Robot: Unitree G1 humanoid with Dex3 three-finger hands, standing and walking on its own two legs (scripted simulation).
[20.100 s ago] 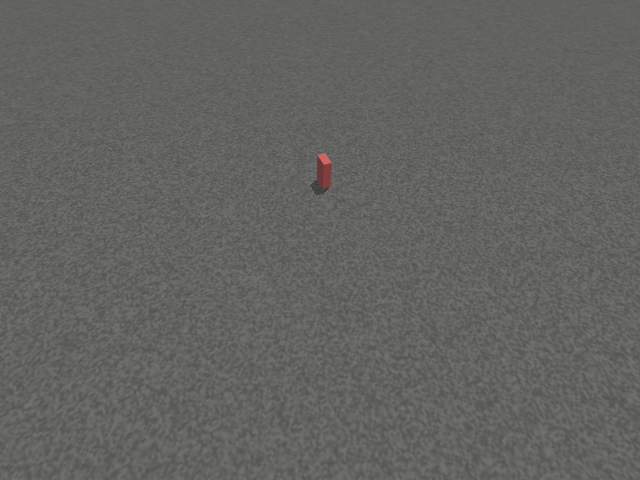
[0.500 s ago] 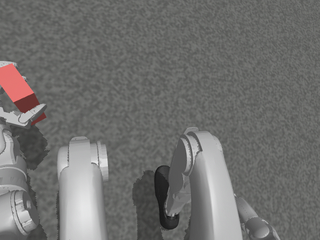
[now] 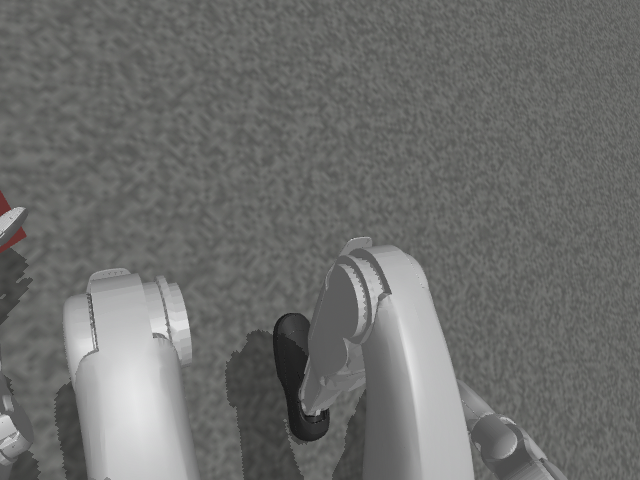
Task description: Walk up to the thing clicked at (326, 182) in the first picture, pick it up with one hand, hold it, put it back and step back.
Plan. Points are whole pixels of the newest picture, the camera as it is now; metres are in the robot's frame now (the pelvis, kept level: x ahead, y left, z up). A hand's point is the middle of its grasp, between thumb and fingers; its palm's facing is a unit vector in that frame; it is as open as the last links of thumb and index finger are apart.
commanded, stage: lower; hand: left
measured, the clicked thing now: out of the picture +0.41 +0.29 -0.16
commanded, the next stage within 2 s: loosen in 1.40 s
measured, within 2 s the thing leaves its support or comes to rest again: neither
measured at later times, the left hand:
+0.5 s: hand out of the picture +0.42 +0.30 -0.17, palm faces +0.45 -0.89 -0.01, open 11.2 cm
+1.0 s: hand out of the picture +0.42 +0.30 -0.19, palm faces +0.44 -0.90 +0.00, open 11.2 cm
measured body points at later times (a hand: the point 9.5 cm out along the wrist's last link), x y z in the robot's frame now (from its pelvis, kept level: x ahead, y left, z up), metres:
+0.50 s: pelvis -0.01 +0.01 -0.01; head +0.23 +0.17 +0.34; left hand +0.39 +0.34 -0.17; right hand +0.15 -0.25 -0.05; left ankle +0.08 +0.12 -0.26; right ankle +0.14 -0.13 -0.26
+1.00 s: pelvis -0.01 +0.01 -0.01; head +0.23 +0.19 +0.32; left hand +0.39 +0.34 -0.19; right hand +0.14 -0.25 -0.04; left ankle +0.08 +0.12 -0.26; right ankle +0.14 -0.13 -0.26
